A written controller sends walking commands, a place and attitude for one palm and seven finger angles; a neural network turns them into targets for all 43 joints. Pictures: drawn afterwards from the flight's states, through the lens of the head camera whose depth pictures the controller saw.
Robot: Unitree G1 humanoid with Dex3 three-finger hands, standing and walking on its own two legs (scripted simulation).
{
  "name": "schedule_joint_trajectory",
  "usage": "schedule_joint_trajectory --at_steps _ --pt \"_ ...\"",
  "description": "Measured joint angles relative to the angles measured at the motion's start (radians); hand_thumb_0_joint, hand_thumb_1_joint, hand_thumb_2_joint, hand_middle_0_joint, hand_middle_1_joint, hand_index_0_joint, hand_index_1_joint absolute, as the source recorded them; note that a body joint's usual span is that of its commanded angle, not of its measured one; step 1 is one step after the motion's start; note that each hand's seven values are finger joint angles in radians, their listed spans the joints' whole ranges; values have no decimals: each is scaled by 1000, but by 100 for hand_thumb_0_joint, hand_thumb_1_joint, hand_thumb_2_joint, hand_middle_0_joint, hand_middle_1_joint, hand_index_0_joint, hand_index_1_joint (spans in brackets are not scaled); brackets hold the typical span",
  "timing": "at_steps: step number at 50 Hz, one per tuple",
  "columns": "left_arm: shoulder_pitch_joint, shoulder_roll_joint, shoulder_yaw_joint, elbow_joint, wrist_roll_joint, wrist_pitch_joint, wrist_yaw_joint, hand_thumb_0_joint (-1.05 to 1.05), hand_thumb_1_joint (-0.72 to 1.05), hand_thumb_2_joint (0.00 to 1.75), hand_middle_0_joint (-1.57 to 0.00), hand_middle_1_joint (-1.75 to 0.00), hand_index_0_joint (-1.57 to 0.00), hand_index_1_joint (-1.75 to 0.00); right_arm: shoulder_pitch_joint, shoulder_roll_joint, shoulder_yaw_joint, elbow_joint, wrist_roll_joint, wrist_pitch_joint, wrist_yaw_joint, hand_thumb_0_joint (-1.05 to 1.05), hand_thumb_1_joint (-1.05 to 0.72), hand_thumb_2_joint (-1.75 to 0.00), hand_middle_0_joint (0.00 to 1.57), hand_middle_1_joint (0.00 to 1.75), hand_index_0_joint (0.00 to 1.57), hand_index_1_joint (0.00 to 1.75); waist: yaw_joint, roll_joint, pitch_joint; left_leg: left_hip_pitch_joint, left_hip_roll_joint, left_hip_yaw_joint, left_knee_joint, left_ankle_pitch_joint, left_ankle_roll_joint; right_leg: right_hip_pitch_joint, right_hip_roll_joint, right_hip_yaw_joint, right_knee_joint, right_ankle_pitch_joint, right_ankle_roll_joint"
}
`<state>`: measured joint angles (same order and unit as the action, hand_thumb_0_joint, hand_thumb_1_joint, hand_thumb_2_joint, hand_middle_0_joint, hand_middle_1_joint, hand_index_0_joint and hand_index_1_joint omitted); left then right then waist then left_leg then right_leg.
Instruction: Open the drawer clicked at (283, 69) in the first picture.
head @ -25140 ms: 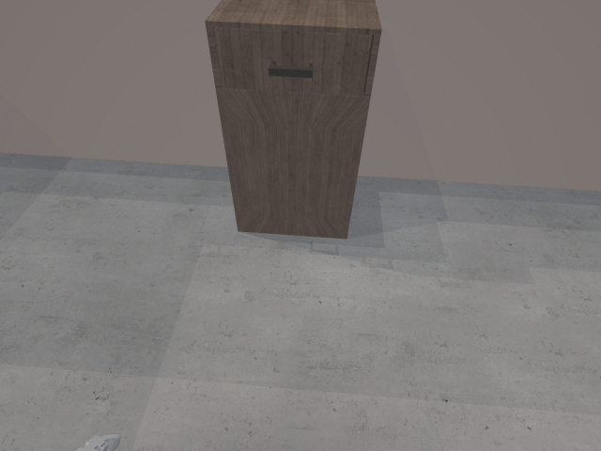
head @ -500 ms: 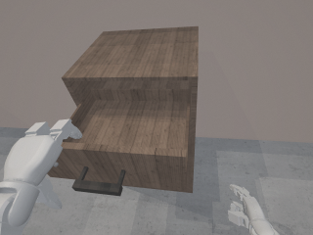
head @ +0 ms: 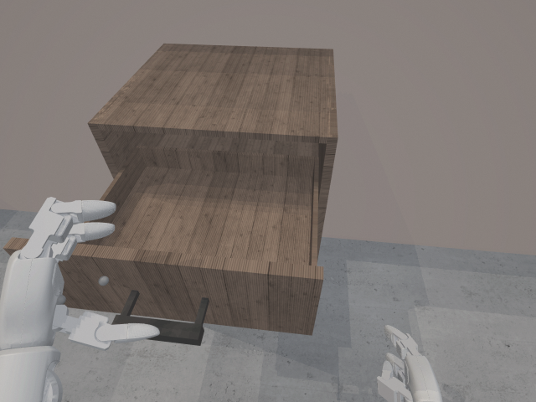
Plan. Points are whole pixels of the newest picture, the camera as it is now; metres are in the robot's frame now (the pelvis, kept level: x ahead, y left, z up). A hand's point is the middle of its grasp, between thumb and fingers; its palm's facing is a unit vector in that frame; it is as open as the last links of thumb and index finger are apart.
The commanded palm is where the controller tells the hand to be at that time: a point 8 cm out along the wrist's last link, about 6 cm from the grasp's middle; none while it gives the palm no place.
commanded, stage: draw the hand back to the body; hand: left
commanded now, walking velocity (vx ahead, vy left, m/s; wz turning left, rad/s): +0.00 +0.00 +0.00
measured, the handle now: (163, 315) +0.23 +0.19 +0.01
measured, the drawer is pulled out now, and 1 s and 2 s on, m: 0.30 0.30 0.30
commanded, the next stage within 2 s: step back with the hand held close in 0.78 s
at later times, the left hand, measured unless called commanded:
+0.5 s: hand (80, 268) +0.20 +0.23 +0.19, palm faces +0.41 -0.80 -0.43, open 9.4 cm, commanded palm +0.15 +0.27 +0.20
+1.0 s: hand (78, 268) +0.19 +0.22 +0.20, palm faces +0.42 -0.78 -0.46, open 7.5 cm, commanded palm +0.13 +0.26 +0.20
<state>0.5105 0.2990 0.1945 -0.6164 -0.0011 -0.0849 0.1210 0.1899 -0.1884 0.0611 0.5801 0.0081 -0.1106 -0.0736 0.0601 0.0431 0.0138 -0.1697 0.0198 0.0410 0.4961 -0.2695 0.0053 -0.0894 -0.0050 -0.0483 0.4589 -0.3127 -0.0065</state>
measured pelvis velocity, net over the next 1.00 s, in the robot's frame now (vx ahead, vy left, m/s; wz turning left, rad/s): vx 0.00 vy -0.02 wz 0.02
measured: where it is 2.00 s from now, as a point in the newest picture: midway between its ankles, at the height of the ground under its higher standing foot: outside the picture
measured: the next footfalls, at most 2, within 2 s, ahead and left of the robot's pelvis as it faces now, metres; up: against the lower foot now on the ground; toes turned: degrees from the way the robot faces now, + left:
right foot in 1.94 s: -0.21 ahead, -0.12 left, +0.00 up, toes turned +6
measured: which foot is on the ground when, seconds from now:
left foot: down 0.00-1.00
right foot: down 0.00-1.00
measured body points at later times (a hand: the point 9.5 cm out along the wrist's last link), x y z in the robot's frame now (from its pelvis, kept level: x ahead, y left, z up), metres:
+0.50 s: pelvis +0.02 -0.01 +0.00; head +0.01 -0.03 +0.45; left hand +0.17 +0.27 +0.21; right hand +0.22 -0.22 -0.08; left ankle +0.00 +0.11 -0.74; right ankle -0.04 -0.11 -0.74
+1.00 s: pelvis +0.00 -0.02 +0.00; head +0.00 -0.04 +0.45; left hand +0.16 +0.26 +0.22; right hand +0.20 -0.24 -0.09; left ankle +0.00 +0.11 -0.74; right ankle -0.04 -0.11 -0.74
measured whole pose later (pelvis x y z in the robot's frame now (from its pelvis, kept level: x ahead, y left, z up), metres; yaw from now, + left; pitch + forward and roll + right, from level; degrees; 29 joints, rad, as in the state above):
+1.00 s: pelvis +0.00 -0.02 +0.00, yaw +1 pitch -1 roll -1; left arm 0.52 0.37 0.38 -0.56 -0.07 -0.13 0.11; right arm 0.16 -0.23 0.02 0.59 0.03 -0.05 -0.08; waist 0.03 0.09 0.01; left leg -0.22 0.05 0.01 0.50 -0.26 -0.01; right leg -0.11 0.03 -0.08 0.41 -0.29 -0.03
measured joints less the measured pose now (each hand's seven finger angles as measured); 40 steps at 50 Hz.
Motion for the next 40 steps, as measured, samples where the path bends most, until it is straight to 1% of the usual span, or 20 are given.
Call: schedule_joint_trajectory --at_steps 2,5,8,12,20,27,32,36,40 --pt "3 5 2 -22 -16 -13 7 0 -32 38 -31 -108 -30 -108 18 -1 2 15 -4 -21 -1 1 -90 -90 20 30 20 30 -3 -8 -6 9 1 -2 0 -7 -2 14 2 -2 -9 -2 -1" --pt "-6 27 28 -31 -31 -29 10 0 -23 42 -30 -102 -29 -102 26 -10 -5 33 -5 -30 -1 1 -90 -90 20 30 20 30 -8 -4 -6 18 3 -4 0 -14 -2 29 4 -4 -22 -3 -1" --pt "-19 46 65 -13 -43 -37 6 0 -13 46 -29 -96 -28 -96 16 -19 -15 44 -4 -21 0 1 -90 -90 20 30 20 30 -12 5 -2 20 2 -3 -7 -13 -2 31 3 -3 -29 0 0" --pt "-11 48 91 18 -54 -34 -4 0 0 51 -28 -87 -27 -88 -2 -28 -29 49 0 -4 3 1 -90 -90 20 30 20 30 -15 14 3 17 2 2 -20 -7 -2 23 3 2 -37 4 1" --pt "50 54 101 20 -61 -13 -12 0 27 63 -26 -69 -25 -70 -20 -35 -48 46 4 15 -2 1 -90 -90 20 30 20 30 -6 23 -9 15 7 0 -30 -6 -7 24 8 0 -51 6 -3" --pt "25 54 130 51 -66 -5 -2 1 52 74 -24 -53 -23 -54 -36 -34 -47 44 9 27 -10 1 -90 -90 20 30 20 30 5 32 -10 21 9 -10 -33 -3 -12 33 12 -10 -54 6 -9" --pt "15 39 120 60 -68 1 -1 1 69 81 -23 -42 -22 -43 -41 -33 -43 40 8 28 -8 1 -90 -90 20 30 20 30 5 38 -10 24 8 -15 -39 4 -15 34 11 -15 -51 6 -12" --pt "17 39 110 59 -69 1 -5 1 79 85 -22 -36 -21 -37 -40 -29 -39 41 8 29 -9 1 -90 -90 20 30 20 30 5 36 -8 26 11 -17 -41 8 -19 34 14 -17 -50 7 -16" --pt "21 46 113 58 -70 2 -7 1 84 88 -22 -33 -21 -33 -35 -28 -39 44 7 30 -9 1 -90 -90 20 30 20 30 4 36 -9 27 16 -18 -42 10 -23 35 19 -17 -51 9 -20"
